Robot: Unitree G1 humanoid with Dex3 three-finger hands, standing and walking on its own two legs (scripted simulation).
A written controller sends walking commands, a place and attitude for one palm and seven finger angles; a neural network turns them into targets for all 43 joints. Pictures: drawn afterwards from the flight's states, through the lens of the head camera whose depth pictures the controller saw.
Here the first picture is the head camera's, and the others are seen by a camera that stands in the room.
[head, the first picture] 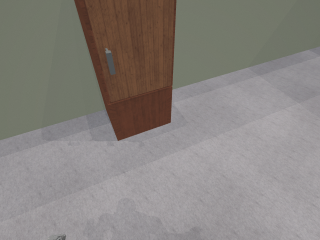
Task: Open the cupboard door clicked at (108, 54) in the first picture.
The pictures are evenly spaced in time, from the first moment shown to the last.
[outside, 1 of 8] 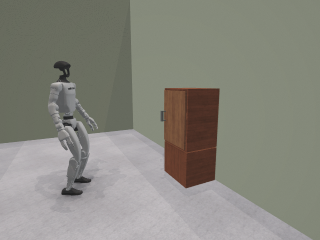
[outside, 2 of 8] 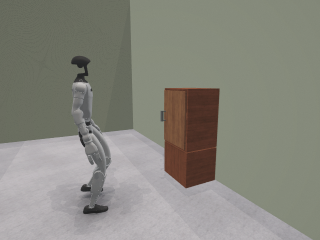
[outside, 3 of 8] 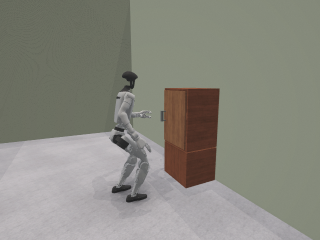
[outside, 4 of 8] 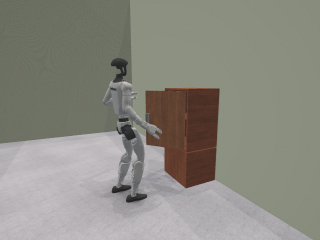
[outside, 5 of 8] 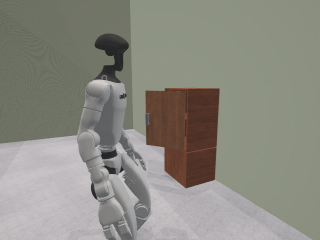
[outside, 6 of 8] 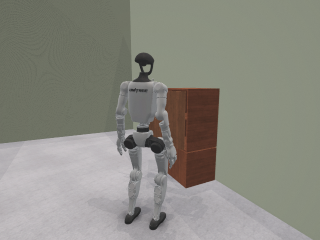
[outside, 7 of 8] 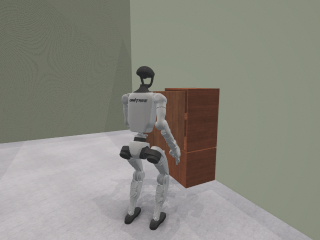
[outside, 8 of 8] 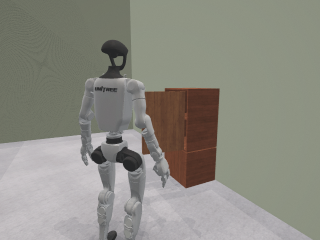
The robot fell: no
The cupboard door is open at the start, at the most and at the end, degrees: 0 82 81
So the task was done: yes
